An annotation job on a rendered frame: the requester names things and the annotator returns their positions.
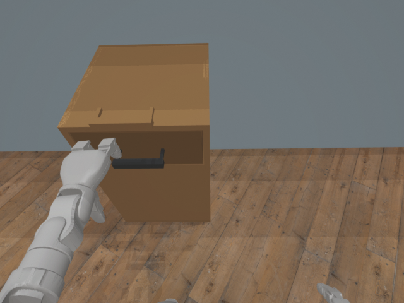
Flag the robot right hand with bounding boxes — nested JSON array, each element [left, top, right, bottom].
[[317, 283, 350, 303]]

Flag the cabinet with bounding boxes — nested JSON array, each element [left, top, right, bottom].
[[57, 43, 210, 222]]

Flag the robot left hand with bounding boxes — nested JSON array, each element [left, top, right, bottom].
[[60, 138, 122, 223]]

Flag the drawer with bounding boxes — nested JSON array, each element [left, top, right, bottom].
[[70, 130, 203, 164]]

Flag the left robot forearm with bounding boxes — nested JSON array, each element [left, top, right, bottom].
[[0, 184, 95, 303]]

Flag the handle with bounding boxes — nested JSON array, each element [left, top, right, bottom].
[[88, 117, 154, 130], [112, 148, 165, 169]]

